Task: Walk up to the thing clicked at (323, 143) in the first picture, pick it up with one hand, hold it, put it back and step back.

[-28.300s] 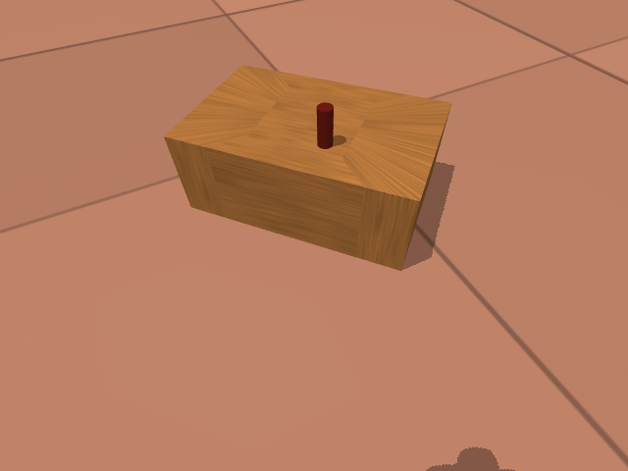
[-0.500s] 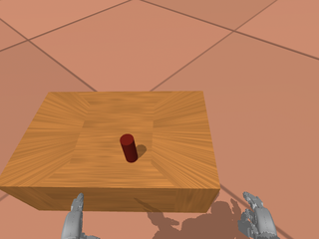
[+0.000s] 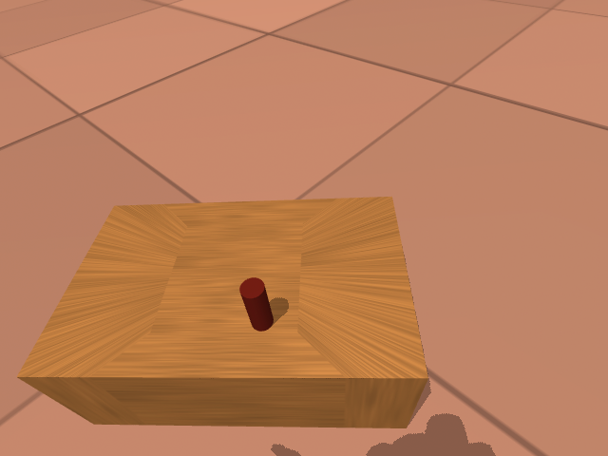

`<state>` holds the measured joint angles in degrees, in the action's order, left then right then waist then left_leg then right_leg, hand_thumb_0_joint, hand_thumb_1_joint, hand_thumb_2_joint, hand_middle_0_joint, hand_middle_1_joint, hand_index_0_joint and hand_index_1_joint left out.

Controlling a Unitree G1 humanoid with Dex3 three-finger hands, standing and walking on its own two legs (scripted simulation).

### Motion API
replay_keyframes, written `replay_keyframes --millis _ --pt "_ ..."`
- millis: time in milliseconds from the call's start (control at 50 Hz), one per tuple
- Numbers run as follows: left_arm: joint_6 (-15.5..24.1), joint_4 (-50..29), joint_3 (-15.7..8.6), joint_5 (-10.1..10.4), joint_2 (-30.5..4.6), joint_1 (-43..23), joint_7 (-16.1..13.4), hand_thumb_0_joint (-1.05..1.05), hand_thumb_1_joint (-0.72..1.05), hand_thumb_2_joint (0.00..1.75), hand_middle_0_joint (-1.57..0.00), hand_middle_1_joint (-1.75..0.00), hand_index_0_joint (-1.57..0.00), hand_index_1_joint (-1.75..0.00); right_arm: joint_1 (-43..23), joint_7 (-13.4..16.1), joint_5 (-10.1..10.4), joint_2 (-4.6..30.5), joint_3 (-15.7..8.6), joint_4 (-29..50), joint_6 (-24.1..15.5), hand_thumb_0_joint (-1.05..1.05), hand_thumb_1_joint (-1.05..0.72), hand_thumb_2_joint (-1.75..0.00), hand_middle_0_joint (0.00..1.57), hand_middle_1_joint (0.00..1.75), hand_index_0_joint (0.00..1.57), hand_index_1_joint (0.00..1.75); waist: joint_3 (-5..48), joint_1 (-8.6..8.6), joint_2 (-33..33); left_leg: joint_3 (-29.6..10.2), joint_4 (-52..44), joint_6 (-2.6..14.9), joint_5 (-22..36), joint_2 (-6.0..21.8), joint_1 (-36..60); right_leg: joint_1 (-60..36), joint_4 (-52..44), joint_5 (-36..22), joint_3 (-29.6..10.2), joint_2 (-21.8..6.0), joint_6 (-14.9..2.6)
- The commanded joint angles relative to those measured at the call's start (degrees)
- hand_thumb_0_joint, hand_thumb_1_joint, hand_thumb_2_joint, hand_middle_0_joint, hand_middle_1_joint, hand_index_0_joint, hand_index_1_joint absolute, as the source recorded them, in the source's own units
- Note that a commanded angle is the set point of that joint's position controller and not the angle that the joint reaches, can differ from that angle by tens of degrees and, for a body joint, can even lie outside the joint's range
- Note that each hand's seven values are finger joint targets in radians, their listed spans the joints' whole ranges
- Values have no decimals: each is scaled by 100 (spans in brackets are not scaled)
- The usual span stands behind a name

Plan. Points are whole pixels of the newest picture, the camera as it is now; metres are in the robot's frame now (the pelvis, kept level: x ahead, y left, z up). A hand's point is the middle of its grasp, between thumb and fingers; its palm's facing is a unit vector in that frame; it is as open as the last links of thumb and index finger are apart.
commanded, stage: home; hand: left
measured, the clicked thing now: (257, 305) +0.53 +0.17 -0.30
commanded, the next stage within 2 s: stand in 1.12 s
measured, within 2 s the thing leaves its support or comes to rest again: neither
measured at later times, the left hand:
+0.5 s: hand out of the picture +0.04 +0.25 -0.14, palm faces +0.01 -0.93 -0.38, open 17.5 cm
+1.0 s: hand out of the picture +0.06 +0.25 -0.14, palm faces +0.02 -0.93 -0.37, open 17.6 cm
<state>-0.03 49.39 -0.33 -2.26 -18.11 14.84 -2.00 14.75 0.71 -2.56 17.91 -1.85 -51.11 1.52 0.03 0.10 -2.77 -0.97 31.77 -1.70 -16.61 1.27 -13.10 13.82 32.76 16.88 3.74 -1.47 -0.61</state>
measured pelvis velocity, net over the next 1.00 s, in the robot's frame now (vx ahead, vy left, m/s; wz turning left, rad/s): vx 0.00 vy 0.00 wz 0.01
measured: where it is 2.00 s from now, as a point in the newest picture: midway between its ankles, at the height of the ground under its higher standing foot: outside the picture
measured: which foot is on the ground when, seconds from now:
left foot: down 0.00-1.00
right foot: down 0.00-1.00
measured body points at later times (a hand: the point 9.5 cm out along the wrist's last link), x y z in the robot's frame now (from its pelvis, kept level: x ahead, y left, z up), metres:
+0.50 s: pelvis -0.01 +0.00 +0.01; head -0.02 -0.02 +0.46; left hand +0.04 +0.30 -0.11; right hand +0.06 -0.29 -0.13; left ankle +0.01 +0.14 -0.73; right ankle +0.01 -0.11 -0.73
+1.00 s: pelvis +0.00 +0.00 +0.02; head +0.00 -0.02 +0.46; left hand +0.06 +0.30 -0.11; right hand +0.07 -0.29 -0.13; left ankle +0.01 +0.14 -0.73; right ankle +0.01 -0.11 -0.73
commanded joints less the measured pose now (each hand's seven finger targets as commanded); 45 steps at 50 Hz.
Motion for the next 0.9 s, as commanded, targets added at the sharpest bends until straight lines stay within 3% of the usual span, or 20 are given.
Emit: replay_keyframes --millis 0,60,160,280,340,380,480,620,740,880 --pt "182 -51 -247 14 -1008 -434 -48 0 -55 6 -5 -5 -5 -5 -410 52 26 933 -190 251 -188 0 -90 -90 20 30 20 30 44 -28 127 -479 -891 205 813 368 145 -202 -1048 -614 -548 -459 -59" --pt "183 268 -223 24 -1111 -477 -62 0 -58 4 -5 -5 -5 -5 -416 56 51 950 -159 53 -171 0 -90 -90 20 30 20 30 67 -30 259 -465 -968 209 962 375 253 -422 -1232 -837 -556 -509 -51" --pt "155 697 -195 35 -1243 -569 -58 0 -57 5 -5 -5 -5 -5 -484 65 80 994 -84 -221 -153 0 -90 -90 20 30 20 30 -71 -51 287 -470 -1160 188 976 395 424 -409 -1490 -651 -615 -541 -36" --pt "142 1030 -174 45 -1307 -676 -35 0 -57 5 -5 -5 -5 -5 -456 51 100 1057 -34 -492 -108 0 -90 -90 20 30 20 30 -310 -48 308 -433 -1238 179 636 358 253 -390 -1911 128 -774 -597 -4" --pt "132 1138 -188 58 -1342 -748 -22 0 -57 5 -5 -5 -5 -5 -470 56 99 1069 -14 -562 -127 0 -90 -90 20 30 20 30 -250 -61 234 -467 -1342 180 664 401 269 -482 -1844 -21 -731 -575 -11" --pt "126 1189 -190 70 -1304 -793 -11 0 -54 6 -5 -5 -5 -5 -487 73 88 1099 10 -597 -158 0 -90 -90 20 30 20 30 -160 -62 71 -506 -1455 187 737 459 207 -712 -1682 -499 -635 -538 -5" --pt "109 1352 -167 71 -1275 -813 11 0 -59 4 -5 -5 -5 -5 -655 88 124 1128 46 -686 -169 0 -90 -90 20 30 20 30 -236 -116 118 -504 -1509 157 670 449 219 -637 -1693 -362 -618 -534 4" --pt "112 1440 -164 84 -1311 -944 34 0 -58 4 -5 -5 -5 -5 -595 78 137 1168 73 -819 -167 0 -90 -90 20 30 20 30 -168 -58 260 -496 -1518 162 678 445 279 -607 -1769 -243 -652 -558 3" --pt "128 1494 -159 103 -1272 -983 32 0 -59 3 -4 -5 -4 -5 -741 89 136 1245 68 -852 -195 0 -90 -90 20 30 20 30 -14 -79 164 -503 -1493 209 1081 525 424 -807 -1729 -872 -631 -614 -19" --pt "127 1530 -179 119 -1306 -1034 53 0 -59 3 -4 -5 -5 -5 -769 86 146 1270 67 -934 -203 0 -90 -90 20 30 20 30 -81 -76 241 -491 -1576 178 1059 519 421 -785 -1776 -744 -626 -604 -21"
